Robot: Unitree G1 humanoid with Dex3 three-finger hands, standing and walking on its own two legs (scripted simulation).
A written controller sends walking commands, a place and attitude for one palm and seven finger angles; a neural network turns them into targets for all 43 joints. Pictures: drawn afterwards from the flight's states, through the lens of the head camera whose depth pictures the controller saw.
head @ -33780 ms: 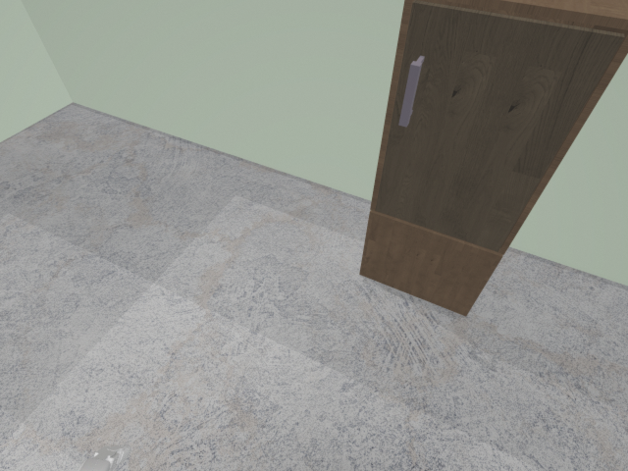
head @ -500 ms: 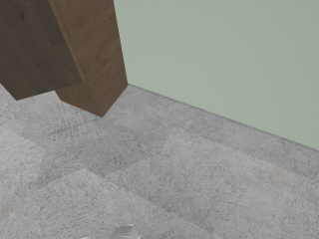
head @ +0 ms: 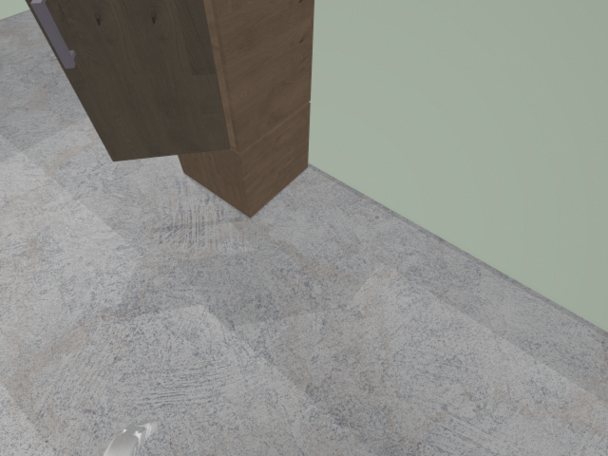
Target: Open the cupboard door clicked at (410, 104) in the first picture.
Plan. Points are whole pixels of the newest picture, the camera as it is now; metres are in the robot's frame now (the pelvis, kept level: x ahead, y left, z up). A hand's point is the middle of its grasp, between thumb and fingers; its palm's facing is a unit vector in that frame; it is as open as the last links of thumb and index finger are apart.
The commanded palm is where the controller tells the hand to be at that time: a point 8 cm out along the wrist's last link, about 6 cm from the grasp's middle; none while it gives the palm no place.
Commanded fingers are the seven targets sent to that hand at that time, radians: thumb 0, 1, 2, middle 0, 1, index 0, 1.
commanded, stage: turn to face it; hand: left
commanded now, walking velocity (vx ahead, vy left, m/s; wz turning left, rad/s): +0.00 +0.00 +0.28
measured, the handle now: (56, 31) +0.94 +0.61 +0.04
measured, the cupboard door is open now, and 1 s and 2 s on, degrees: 49 49 49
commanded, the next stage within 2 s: take the last steps up to it in 0.16 s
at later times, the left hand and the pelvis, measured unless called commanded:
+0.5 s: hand out of the picture -0.04 +0.20 -0.19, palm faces +0.27 -0.94 -0.20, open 7.4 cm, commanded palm none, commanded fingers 0.00 0.90 0.90 -0.20 -0.30 -0.20 -0.30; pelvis +0.02 +0.01 -0.01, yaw +12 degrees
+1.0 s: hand (157, 379) +0.24 +0.25 -0.16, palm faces +0.17 -0.97 -0.18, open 7.4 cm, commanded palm none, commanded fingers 0.00 0.90 0.90 -0.20 -0.30 -0.20 -0.30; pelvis +0.15 +0.06 -0.01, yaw +13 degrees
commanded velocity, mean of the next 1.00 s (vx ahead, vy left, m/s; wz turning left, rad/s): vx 0.23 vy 0.10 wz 0.14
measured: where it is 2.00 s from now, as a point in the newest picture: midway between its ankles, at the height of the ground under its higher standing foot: (242, 369)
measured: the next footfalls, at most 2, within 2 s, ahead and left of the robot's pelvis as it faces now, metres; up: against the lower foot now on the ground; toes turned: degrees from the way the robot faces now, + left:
right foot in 0.04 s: +0.02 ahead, -0.13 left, +0.00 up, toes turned -1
left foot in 0.48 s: +0.05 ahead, +0.10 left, +0.00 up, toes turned +15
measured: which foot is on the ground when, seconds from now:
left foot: down 0.00-0.04, up 0.06-0.46, down 0.48-1.00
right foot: up 0.00-0.02, down 0.04-0.48, up 0.50-1.00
